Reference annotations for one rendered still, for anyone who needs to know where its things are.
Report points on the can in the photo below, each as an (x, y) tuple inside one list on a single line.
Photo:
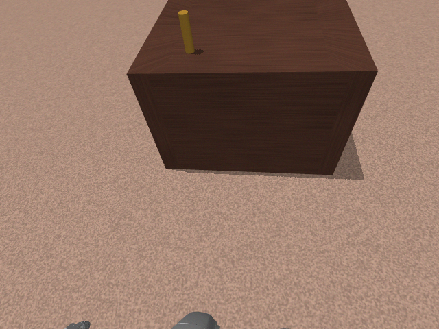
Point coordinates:
[(186, 31)]

